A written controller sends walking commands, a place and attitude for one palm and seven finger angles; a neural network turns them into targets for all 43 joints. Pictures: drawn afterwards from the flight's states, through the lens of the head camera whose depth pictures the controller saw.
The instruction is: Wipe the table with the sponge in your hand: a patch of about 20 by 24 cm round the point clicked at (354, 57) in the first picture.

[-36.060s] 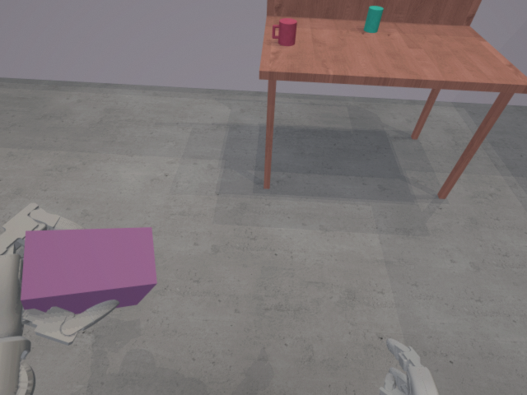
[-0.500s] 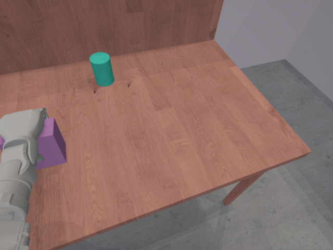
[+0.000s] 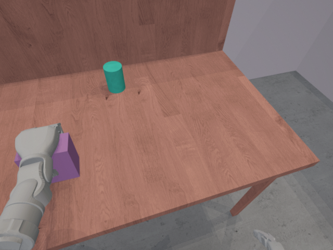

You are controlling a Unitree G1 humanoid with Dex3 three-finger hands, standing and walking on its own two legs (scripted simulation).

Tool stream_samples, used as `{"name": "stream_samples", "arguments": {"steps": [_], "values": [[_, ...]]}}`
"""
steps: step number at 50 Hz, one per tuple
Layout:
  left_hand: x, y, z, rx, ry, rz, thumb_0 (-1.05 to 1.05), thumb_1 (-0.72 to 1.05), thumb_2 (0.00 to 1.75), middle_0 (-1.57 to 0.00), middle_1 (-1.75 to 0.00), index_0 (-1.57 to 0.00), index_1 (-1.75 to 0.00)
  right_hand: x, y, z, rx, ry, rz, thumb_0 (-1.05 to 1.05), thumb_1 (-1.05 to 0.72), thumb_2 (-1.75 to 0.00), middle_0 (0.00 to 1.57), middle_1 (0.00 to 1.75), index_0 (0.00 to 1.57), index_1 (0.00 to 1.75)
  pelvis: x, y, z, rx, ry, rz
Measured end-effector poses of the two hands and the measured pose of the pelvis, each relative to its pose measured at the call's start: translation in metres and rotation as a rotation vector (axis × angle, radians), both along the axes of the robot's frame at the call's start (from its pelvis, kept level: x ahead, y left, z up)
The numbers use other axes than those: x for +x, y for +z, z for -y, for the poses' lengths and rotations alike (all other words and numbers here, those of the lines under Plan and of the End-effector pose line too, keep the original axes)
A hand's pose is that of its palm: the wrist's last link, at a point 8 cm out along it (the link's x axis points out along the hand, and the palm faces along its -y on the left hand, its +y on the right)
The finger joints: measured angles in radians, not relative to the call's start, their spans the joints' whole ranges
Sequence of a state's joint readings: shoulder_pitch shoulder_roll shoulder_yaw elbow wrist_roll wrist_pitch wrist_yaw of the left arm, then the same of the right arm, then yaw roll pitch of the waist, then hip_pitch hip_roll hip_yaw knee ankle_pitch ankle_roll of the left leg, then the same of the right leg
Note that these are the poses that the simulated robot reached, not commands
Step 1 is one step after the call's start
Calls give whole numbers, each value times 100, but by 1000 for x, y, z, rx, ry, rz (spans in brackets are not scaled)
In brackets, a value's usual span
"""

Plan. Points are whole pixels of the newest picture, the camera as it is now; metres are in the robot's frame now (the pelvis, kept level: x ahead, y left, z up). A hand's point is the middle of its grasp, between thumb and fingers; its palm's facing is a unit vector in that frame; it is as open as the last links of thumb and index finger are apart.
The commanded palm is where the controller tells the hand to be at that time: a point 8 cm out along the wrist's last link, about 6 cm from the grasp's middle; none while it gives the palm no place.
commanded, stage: wipe back along the first lane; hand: left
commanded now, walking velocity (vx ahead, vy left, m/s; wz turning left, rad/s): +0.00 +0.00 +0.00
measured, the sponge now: (54, 164) +0.32 +0.34 -0.03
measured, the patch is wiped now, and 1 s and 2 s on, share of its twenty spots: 1.00 1.00 1.00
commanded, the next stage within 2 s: lift the sponge slowly off the table in 0.78 s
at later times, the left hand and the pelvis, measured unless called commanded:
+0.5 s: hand (47, 172) +0.28 +0.32 +0.01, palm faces -0.04 -0.05 -1.00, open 10.4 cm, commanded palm +0.24 +0.30 +0.04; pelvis +0.01 -0.01 +0.00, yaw +0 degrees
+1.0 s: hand (48, 192) +0.23 +0.29 +0.01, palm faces -0.02 -0.06 -1.00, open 10.5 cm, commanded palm +0.20 +0.28 +0.05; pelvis +0.00 -0.01 +0.01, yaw +0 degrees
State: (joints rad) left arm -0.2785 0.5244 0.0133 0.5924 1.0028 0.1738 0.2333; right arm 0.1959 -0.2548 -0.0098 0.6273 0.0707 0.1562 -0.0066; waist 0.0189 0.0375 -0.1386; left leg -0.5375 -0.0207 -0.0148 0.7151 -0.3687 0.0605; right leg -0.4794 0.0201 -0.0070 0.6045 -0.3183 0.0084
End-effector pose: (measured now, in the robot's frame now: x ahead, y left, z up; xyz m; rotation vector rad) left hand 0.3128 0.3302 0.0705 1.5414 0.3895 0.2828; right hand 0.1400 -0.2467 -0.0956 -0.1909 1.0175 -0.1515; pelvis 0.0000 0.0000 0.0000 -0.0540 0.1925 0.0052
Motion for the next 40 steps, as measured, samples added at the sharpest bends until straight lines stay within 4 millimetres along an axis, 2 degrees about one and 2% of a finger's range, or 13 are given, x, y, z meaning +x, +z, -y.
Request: {"name": "stream_samples", "arguments": {"steps": [16,30,40], "values": [[-35,0,12,-20,8,29,-1,-51,104,-64,-132,-69,-134,30,6,-3,18,44,75,0,-91,-90,20,29,20,30,8,3,4,7,2,26],[-58,-1,23,-29,22,25,-1,-51,104,-63,-132,-68,-134,44,11,-3,27,69,119,1,-91,-90,20,29,20,30,9,5,9,14,2,46],[-86,-1,36,-36,14,51,-1,-51,104,-63,-132,-68,-134,52,14,-5,43,79,160,1,-91,-90,20,29,20,30,9,5,11,18,-4,60]]}}
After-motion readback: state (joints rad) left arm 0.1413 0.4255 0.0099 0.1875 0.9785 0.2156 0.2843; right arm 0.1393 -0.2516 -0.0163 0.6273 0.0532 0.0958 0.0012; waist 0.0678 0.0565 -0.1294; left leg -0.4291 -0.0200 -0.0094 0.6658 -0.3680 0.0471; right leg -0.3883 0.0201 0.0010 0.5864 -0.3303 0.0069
